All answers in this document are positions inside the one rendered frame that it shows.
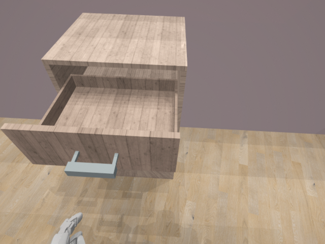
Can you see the robot left hand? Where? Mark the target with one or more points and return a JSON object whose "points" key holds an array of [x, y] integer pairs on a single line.
{"points": [[66, 229]]}

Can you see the handle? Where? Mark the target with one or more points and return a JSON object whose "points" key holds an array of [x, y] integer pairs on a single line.
{"points": [[99, 170]]}

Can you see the cabinet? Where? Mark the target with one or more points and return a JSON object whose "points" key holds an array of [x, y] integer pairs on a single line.
{"points": [[126, 46]]}

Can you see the drawer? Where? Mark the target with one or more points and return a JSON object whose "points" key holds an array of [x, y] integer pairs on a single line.
{"points": [[103, 115]]}

